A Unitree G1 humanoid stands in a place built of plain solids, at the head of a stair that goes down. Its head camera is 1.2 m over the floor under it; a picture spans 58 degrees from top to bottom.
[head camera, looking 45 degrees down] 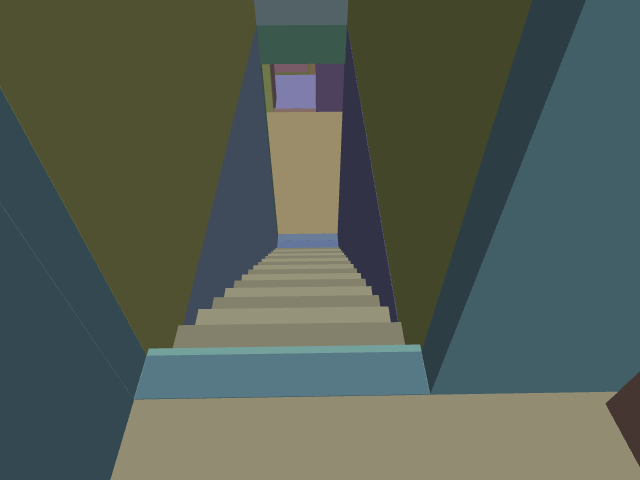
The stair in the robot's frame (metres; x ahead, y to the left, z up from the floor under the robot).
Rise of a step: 0.20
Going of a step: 0.22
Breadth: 0.85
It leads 1 degrees to the left of straight ahead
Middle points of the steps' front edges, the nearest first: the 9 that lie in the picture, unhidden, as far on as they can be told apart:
0.73 0.11 0.00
0.94 0.11 -0.19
1.16 0.12 -0.39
1.38 0.12 -0.58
1.59 0.13 -0.78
1.81 0.13 -0.97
2.03 0.13 -1.17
2.24 0.14 -1.36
2.46 0.14 -1.56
